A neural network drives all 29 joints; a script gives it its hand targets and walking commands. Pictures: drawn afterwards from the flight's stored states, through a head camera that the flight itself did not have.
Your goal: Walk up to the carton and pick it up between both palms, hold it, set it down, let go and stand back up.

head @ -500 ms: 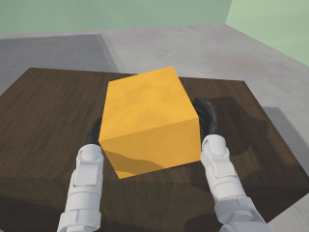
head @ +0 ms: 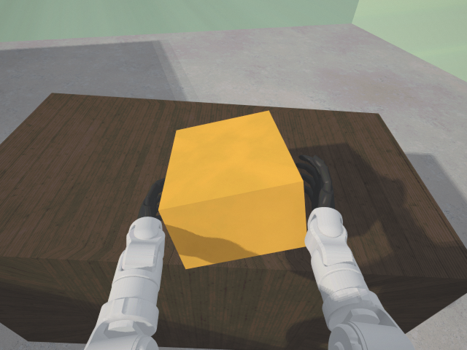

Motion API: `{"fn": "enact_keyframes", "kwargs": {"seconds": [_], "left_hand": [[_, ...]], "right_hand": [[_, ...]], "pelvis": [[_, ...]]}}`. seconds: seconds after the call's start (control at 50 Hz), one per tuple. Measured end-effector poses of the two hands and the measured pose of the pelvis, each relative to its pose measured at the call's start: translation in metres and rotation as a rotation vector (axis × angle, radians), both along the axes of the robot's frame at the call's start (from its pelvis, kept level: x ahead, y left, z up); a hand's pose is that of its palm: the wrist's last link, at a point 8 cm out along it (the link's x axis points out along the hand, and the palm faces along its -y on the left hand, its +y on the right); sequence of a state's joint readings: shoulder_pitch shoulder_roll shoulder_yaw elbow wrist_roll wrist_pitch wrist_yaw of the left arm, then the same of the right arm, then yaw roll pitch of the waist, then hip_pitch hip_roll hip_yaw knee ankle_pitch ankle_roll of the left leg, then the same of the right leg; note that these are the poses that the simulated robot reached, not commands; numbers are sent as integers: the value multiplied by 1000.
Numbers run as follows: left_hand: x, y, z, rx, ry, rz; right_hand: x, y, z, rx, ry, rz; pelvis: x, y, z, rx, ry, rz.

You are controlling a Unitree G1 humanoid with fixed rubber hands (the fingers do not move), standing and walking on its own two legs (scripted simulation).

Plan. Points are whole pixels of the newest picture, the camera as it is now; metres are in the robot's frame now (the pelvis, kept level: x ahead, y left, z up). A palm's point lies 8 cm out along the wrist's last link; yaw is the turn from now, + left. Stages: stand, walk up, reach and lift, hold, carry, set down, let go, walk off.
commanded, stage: set down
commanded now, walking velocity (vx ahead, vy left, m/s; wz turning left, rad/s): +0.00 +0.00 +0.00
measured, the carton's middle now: (232, 179) +0.46 +0.02 +0.05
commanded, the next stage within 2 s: none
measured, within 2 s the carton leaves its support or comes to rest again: rests again in 1.84 s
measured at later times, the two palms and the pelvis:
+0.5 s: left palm (147, 213) +0.37 +0.18 +0.03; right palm (309, 207) +0.38 -0.13 +0.06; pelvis +0.01 +0.00 +0.00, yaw -1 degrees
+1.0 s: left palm (157, 212) +0.39 +0.17 +0.01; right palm (310, 206) +0.40 -0.14 +0.04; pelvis +0.02 +0.00 +0.00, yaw -2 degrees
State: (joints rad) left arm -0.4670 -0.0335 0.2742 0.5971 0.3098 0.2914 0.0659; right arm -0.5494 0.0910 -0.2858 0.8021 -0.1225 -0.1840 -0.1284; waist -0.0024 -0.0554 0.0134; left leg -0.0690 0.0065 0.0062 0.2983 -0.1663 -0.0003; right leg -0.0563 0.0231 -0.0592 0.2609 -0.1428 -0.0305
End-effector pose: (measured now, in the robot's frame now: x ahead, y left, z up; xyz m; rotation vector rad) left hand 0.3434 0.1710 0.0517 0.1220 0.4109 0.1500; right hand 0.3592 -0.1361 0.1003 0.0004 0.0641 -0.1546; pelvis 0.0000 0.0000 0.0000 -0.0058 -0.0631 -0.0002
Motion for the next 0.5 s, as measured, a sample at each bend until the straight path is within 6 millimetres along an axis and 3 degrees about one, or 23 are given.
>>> {"fn": "enact_keyframes", "kwargs": {"seconds": [0.24, 0.5], "left_hand": [[9, 7, -4, -44, -19, 36], [28, 13, -18, -55, -50, 52]], "right_hand": [[11, 6, -4, 20, 13, 15], [19, 8, -41, -2, 97, 9]], "pelvis": [[0, 0, 1, 4, 34, -9], [14, 2, 0, -1, 92, -12]]}}
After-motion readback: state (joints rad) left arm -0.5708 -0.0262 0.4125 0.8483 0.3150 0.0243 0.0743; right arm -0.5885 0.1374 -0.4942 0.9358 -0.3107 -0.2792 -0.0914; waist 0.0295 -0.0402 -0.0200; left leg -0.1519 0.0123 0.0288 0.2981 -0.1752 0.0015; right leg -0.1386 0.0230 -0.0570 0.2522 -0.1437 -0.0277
